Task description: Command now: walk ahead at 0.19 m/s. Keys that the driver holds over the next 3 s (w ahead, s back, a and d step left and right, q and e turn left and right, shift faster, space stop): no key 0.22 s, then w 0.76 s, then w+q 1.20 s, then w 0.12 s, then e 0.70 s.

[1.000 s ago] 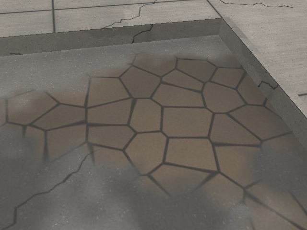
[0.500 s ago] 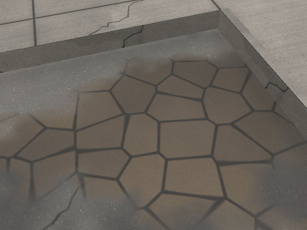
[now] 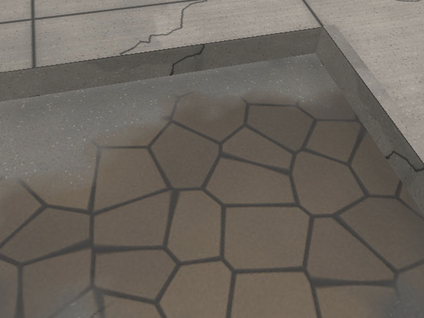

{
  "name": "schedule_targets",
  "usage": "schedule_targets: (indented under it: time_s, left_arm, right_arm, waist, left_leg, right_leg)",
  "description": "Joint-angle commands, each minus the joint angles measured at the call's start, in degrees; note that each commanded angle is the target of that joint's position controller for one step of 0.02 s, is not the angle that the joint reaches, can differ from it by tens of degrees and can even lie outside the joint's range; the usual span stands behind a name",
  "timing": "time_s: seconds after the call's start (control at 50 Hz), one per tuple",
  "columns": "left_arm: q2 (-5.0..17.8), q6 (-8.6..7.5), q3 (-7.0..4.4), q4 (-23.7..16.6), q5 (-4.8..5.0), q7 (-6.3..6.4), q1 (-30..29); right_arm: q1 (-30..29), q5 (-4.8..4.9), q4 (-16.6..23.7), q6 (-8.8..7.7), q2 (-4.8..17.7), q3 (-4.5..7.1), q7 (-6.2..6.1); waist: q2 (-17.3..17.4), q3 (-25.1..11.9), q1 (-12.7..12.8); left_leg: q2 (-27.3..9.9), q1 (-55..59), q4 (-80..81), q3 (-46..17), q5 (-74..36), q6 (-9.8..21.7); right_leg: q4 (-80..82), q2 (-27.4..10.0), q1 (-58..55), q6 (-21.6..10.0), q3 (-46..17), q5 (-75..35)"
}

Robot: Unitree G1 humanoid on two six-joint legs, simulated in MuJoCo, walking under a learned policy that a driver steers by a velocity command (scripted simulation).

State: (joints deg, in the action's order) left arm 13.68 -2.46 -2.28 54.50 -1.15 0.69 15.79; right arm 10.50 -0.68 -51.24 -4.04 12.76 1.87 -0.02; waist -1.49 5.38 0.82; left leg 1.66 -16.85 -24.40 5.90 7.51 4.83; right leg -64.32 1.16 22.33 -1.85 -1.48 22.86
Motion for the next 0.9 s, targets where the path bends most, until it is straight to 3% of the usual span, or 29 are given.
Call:
schedule_targets:
  time_s: [0.02, 0.06, 0.12, 0.2, 0.24, 0.26, 0.28, 0.3, 0.32, 0.34, 0.36, 0.4, 0.46, 0.52, 0.58, 0.6, 0.62, 0.64, 0.66, 0.68, 0.72, 0.78, 0.9]
  left_arm:
    - [1.3, 1.78, -0.44, 0.8, -0.45, -0.4, 9.5]
    - [0.6, 2.44, -0.03, 0.9, -0.49, -0.18, 7.6]
    - [0.8, 3.03, 0.47, 0.7, -0.25, 0.35, 2.9]
    - [1.6, 3.21, 0.71, 1.6, -0.16, 1.0, -0.1]
    - [1.6, 2.48, 0.9, 2.7, -0.76, 1.22, 1.1]
    - [3.2, 1.81, 0.56, 3.2, -1.27, 1.27, 2.3]
    - [5.1, 1.12, 0.26, 3.5, -1.67, 1.33, 4.0]
    - [8.7, 1.36, -0.97, 4.4, 0.32, 1.13, 4.2]
    - [8.5, 1.44, -1.53, 5.4, 0.74, 0.75, 7.6]
    - [6.8, 1.23, -1.24, 5.8, 0.05, 0.58, 8.2]
    - [6.0, 1.08, -1.21, 5.6, -0.46, 0.55, 6.9]
    - [5.3, 0.26, -1.34, 5.0, 0.12, 0.69, 4.0]
    - [4.8, -0.81, -1.56, 5.3, 0.53, 0.78, 3.2]
    - [6.1, -0.95, -2.21, 6.1, 0.23, 0.45, 4.6]
    - [5.9, -0.75, -2.53, 5.9, 0.53, 0.06, 3.3]
    - [3.7, -1.0, -1.94, 5.1, 0.16, -0.03, 2.0]
    - [-1.5, -1.5, -0.53, 2.3, 0.74, -0.74, -0.1]
    - [2.5, -1.43, -1.52, 0.6, -0.6, -0.99, -2.7]
    - [4.4, -1.35, -2.12, 0.3, -1.39, -1.53, -4.0]
    - [3.3, -1.51, -1.99, 1.1, -0.92, -2.16, -2.9]
    - [2.2, -1.56, -1.89, 2.1, -0.88, -2.68, -1.9]
    - [1.1, -0.69, -1.71, 1.4, -1.08, -2.81, -4.6]
    - [-0.5, -0.2, -0.36, -4.0, -0.34, -2.9, -18.4]
  right_arm:
    - [3.7, -0.02, 0.1, -1.19, 5.4, 0.5, -0.23]
    - [2.7, -0.3, -0.5, -1.24, 5.7, 0.21, -0.13]
    - [4.4, -0.46, -2.2, -0.54, 6.0, -0.03, -0.13]
    - [5.6, -0.51, -3.8, 1.07, 5.8, -0.17, -0.48]
    - [5.7, 0.08, -4.4, 1.86, 6.0, -0.06, -0.79]
    - [7.1, 0.01, -4.7, 2.22, 6.0, 0.17, -0.77]
    - [7.1, -0.18, -4.2, 2.54, 4.4, 0.06, -0.64]
    - [8.2, 0.6, -3.4, 2.79, 1.4, -0.59, -0.2]
    - [5.3, -0.54, -2.9, 2.75, 3.3, -0.08, 0.02]
    - [2.4, -0.91, -1.7, 2.62, 4.8, 0.63, 0.27]
    - [2.1, -0.75, -1.6, 2.45, 4.9, 0.98, 0.56]
    - [3.1, -1.09, -2.0, 1.7, 4.0, 1.26, 1.32]
    - [1.3, -1.04, -1.7, 1.25, 2.1, 1.11, 1.67]
    - [-0.3, -0.6, -0.8, 1.45, 1.9, 1.05, 1.41]
    - [8.0, -0.52, -3.6, 0.9, 2.6, 1.6, 0.77]
    - [14.6, -0.76, -5.5, 0.32, 5.0, 2.34, 0.2]
    - [20.9, -1.06, -6.5, -0.09, 11.8, 3.93, -0.41]
    - [22.8, -0.76, -7.6, 0.3, 13.3, 4.3, -0.36]
    - [16.7, -0.86, -6.0, 0.44, 9.9, 3.36, -0.27]
    - [12.6, -0.65, -4.7, 0.1, 7.5, 2.75, 0.0]
    - [10.6, -0.21, -4.1, -0.94, 5.4, 2.1, -0.23]
    - [15.3, -0.16, -6.5, -1.82, 4.1, 1.52, -0.52]
    - [18.8, -0.35, -8.4, -1.99, 4.1, 1.05, -0.69]
  waist:
    - [5.0, -9.4, 2.5]
    - [5.8, -9.1, 3.0]
    - [8.2, -8.9, 1.1]
    - [7.1, -6.8, -0.1]
    - [5.3, -5.7, 0.7]
    - [3.7, -4.9, 0.3]
    - [-0.2, -3.2, 0.1]
    - [-11.3, 0.4, -0.9]
    - [-13.3, 3.4, 2.3]
    - [-12.1, 4.3, 2.9]
    - [-9.2, 3.4, 1.6]
    - [-5.3, 0.0, -0.8]
    - [-5.2, -1.8, -1.0]
    - [-5.9, -1.6, -0.3]
    - [-2.1, -2.2, -4.0]
    - [2.7, -3.5, -6.6]
    - [17.7, -5.0, -8.8]
    - [17.6, -1.9, -8.3]
    - [9.7, 1.7, -4.8]
    - [6.8, 1.9, -2.6]
    - [5.9, 0.3, -0.8]
    - [5.9, -1.0, -1.1]
    - [6.8, 1.3, -3.4]
  left_leg:
    - [-15.4, 5.7, 7.7, -9.1, -46.0, 8.5]
    - [-13.8, 3.7, 8.0, -6.5, -43.5, 7.8]
    - [-12.7, 3.1, 8.4, -5.9, -34.3, 6.9]
    - [-13.8, 1.2, 8.8, -9.7, -12.4, 6.6]
    - [-12.2, -1.0, 7.4, -11.2, 4.1, 4.5]
    - [-11.0, -2.5, 6.2, -12.3, 14.6, 3.6]
    - [-8.3, -4.9, 1.4, -10.7, 22.4, 3.0]
    - [-1.1, -11.1, -3.6, -4.1, 25.4, 1.1]
    - [1.3, -13.6, -13.4, -0.3, 21.2, 0.0]
    - [0.0, -16.2, -19.8, -2.5, 20.3, 0.0]
    - [-1.4, -16.9, -23.6, -4.7, 19.6, -0.2]
    - [-3.2, -15.1, -23.9, -5.5, 15.6, -0.8]
    - [-2.7, -9.3, -17.9, -3.1, 12.0, -2.1]
    - [-2.0, -3.3, -9.9, -1.0, 11.9, -2.2]
    - [-0.3, 12.5, -1.0, 0.2, 8.2, -1.7]
    - [-4.7, 20.7, 2.9, -6.2, 13.4, -0.7]
    - [-18.5, 27.1, 14.6, -28.1, 31.2, 3.3]
    - [-25.3, 23.7, 19.9, -41.2, 38.7, 8.0]
    - [-23.5, 18.5, 18.6, -37.5, 36.6, 8.2]
    - [-20.4, 15.6, 18.5, -32.1, 30.4, 6.9]
    - [-16.2, 15.3, 19.1, -22.7, 15.3, 4.8]
    - [-13.9, 17.8, 17.3, -15.5, -3.7, 5.1]
    - [-12.3, 16.0, 16.7, -9.4, -16.7, 5.8]
  right_leg:
    - [3.8, -1.5, -3.0, 1.2, -0.6, -2.9]
    - [11.6, -2.0, -4.4, 1.6, 0.5, -5.1]
    - [20.7, -2.3, -6.9, 1.7, 2.2, -9.2]
    - [28.8, -2.7, -10.3, 1.1, 2.5, -8.5]
    - [37.5, -2.3, -15.0, 0.0, 3.1, -9.9]
    - [38.6, -4.1, -16.1, -0.9, 0.8, -6.7]
    - [42.4, -8.3, -15.7, -2.7, -4.8, 0.9]
    - [50.4, -12.4, -13.4, -6.9, -15.5, 16.0]
    - [57.2, -17.8, -13.5, -10.4, -23.9, 22.2]
    - [59.5, -20.2, -13.4, -12.2, -26.8, 20.0]
    - [59.8, -19.6, -13.6, -12.2, -25.0, 16.2]
    - [58.8, -16.9, -15.1, -10.5, -18.8, 8.0]
    - [57.4, -13.1, -13.6, -9.0, -11.1, 0.3]
    - [56.0, -13.2, -10.8, -9.4, -9.3, 1.3]
    - [48.4, -10.9, -1.4, -7.8, -6.9, 4.6]
    - [40.0, -8.0, 4.6, -6.1, -3.6, 4.6]
    - [21.2, -0.4, 15.3, -2.9, 5.0, 5.0]
    - [10.1, 0.6, 21.7, -3.6, 4.0, 8.2]
    - [5.3, -3.3, 21.9, -4.4, 0.3, 2.8]
    - [4.9, -4.6, 20.1, -4.3, -0.3, -2.2]
    - [6.8, -6.1, 17.0, -2.8, 0.8, -8.4]
    - [8.2, -5.7, 17.6, -1.0, 3.0, -12.4]
    - [24.4, -3.9, 14.6, 0.5, 6.6, -18.9]
